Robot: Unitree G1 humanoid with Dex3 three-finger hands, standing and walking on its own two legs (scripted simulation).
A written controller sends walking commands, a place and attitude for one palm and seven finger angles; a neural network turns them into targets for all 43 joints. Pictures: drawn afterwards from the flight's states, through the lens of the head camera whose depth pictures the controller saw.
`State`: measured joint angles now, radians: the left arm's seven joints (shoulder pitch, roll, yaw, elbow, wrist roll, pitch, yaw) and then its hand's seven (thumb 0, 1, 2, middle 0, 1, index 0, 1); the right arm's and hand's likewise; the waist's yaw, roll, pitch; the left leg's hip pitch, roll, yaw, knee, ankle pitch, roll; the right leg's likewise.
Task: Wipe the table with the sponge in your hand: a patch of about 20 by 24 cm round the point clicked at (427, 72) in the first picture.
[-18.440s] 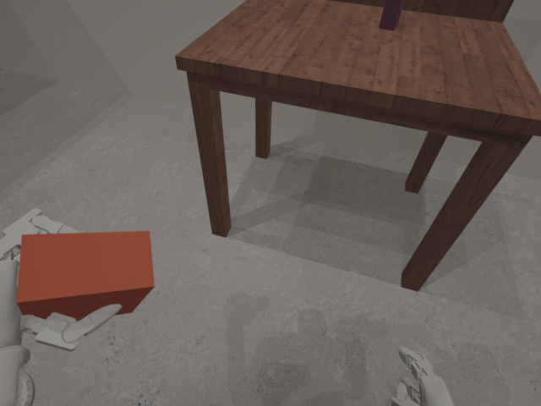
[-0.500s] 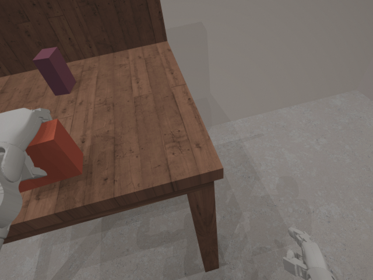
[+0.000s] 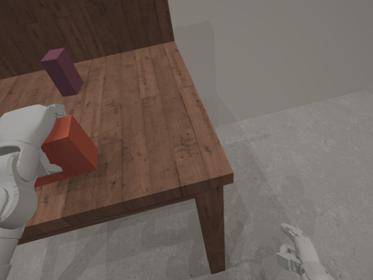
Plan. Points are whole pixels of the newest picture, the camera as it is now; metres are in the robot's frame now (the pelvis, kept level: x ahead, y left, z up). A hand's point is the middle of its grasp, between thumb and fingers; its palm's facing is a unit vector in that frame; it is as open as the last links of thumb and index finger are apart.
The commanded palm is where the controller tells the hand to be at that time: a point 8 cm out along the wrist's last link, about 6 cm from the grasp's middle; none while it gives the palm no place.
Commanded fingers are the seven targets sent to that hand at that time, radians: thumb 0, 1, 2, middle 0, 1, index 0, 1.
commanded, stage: move the sponge above the wiping area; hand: left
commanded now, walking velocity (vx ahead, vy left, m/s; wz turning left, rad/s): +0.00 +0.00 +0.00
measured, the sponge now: (56, 158) +0.28 +0.31 +0.15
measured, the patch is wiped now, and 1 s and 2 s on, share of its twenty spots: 0.00 0.00 0.00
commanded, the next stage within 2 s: none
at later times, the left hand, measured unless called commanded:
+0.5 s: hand (46, 153) +0.27 +0.30 +0.19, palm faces +0.00 -0.01 -1.00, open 9.9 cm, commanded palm +0.24 +0.31 +0.27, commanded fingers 0.00 0.10 1.30 -1.20 -1.60 -1.20 -1.60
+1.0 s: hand (50, 156) +0.27 +0.30 +0.18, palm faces -0.06 +0.02 -1.00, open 9.9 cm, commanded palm +0.24 +0.32 +0.27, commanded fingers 0.00 0.10 1.30 -1.20 -1.60 -1.20 -1.60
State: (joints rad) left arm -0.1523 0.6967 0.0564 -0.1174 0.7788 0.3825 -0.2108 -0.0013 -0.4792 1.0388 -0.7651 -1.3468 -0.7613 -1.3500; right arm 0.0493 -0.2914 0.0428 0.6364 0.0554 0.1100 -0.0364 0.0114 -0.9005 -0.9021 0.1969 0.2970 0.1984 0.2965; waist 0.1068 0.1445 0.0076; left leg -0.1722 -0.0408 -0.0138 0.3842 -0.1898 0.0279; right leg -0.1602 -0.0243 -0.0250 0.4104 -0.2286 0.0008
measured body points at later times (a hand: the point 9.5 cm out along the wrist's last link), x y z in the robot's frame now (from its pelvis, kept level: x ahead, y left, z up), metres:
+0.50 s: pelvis -0.01 -0.01 +0.00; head -0.01 -0.07 +0.45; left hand +0.26 +0.30 +0.24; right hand +0.23 -0.22 -0.10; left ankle +0.01 +0.10 -0.74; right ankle +0.00 -0.12 -0.74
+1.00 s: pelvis -0.01 -0.02 +0.00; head -0.01 -0.07 +0.44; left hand +0.27 +0.30 +0.23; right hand +0.20 -0.25 -0.11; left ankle +0.01 +0.10 -0.74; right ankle +0.00 -0.12 -0.74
